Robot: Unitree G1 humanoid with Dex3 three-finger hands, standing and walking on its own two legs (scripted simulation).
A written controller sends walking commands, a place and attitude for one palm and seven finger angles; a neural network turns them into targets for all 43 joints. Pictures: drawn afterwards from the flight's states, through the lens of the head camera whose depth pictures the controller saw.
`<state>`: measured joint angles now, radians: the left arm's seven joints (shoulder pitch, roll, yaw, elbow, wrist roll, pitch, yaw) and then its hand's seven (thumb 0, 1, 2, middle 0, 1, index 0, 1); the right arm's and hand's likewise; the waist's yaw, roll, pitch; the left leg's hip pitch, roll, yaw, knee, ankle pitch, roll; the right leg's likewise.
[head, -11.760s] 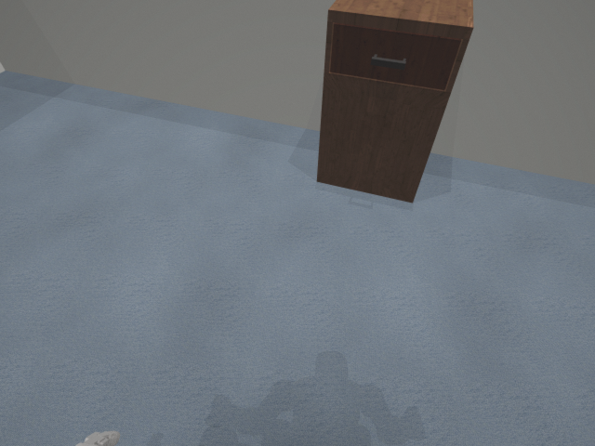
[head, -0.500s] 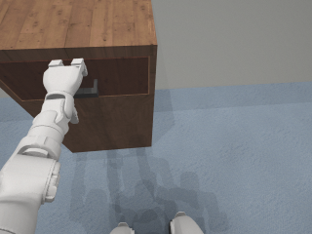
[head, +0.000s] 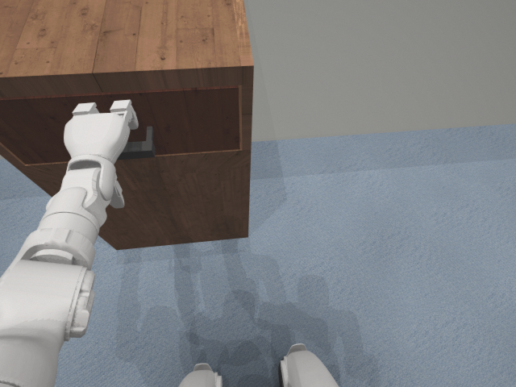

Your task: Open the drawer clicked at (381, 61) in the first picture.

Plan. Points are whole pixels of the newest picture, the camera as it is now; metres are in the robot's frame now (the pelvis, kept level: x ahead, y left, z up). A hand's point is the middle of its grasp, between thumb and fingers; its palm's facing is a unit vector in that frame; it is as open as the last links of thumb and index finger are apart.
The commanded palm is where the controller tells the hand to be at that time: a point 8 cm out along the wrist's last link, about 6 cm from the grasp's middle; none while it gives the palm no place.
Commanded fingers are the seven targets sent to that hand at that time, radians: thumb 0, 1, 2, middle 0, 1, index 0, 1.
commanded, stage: lower the fingers behind the handle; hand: left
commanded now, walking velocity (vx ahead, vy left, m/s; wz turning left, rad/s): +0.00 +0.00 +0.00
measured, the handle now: (120, 142) +0.55 +0.22 -0.03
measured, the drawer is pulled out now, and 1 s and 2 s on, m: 0.00 0.00 0.00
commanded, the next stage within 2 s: close the thumb around the handle in 1.34 s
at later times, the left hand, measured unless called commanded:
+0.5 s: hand (117, 168) +0.49 +0.21 -0.03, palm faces -0.07 +0.00 -1.00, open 13.8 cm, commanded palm +0.48 +0.20 +0.02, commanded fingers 0.00 -0.50 0.30 -0.30 -1.20 -0.30 -1.20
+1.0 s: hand (127, 174) +0.49 +0.20 -0.05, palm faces -0.05 +0.00 -1.00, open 13.8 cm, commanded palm +0.47 +0.20 +0.00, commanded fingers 0.00 -0.50 0.30 -0.30 -1.20 -0.30 -1.20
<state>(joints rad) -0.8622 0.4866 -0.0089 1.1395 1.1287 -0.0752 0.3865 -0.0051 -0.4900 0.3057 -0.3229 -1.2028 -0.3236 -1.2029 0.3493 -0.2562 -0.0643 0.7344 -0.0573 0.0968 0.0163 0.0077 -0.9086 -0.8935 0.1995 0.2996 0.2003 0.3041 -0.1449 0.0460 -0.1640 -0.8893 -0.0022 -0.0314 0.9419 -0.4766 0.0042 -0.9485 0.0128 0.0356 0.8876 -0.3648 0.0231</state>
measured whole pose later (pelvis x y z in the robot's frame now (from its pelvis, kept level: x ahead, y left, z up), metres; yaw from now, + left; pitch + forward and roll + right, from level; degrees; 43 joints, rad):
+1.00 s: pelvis -0.02 +0.00 -0.04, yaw +0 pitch +29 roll -1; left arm -0.91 0.50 0.00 1.16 1.14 -0.03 0.44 0.00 -0.49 0.31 -0.31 -1.20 -0.32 -1.20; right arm 0.32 -0.25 -0.05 0.74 -0.07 0.06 0.02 0.01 -0.91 -0.89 0.20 0.30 0.20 0.30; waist -0.17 0.06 -0.18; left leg -1.13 0.00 -0.05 1.16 -0.54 0.00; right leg -1.19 0.02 0.02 1.10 -0.42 0.02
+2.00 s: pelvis -0.02 +0.00 -0.04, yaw +0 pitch +29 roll -2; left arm -0.90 0.50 0.00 1.15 1.13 -0.04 0.44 0.00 0.58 0.77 -0.34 -1.27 -0.38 -1.29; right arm 0.32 -0.26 -0.04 0.74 -0.07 0.06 0.02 0.01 -0.91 -0.89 0.20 0.30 0.20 0.30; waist -0.16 0.06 -0.18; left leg -1.13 -0.01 -0.05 1.17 -0.54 0.00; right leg -1.19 0.02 0.02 1.10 -0.42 0.02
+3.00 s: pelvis -0.01 -0.01 -0.02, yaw +0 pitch +24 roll +0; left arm -0.57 0.36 -0.04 0.93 1.14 -0.05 0.53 0.00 0.71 0.82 -0.31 -1.34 -0.36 -1.33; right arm 0.22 -0.25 -0.07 0.70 -0.05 0.10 0.01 0.01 -0.91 -0.89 0.20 0.30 0.20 0.30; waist -0.06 0.04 -0.19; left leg -0.95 -0.01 -0.03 1.07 -0.53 0.00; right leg -1.02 0.01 0.04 1.04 -0.43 0.02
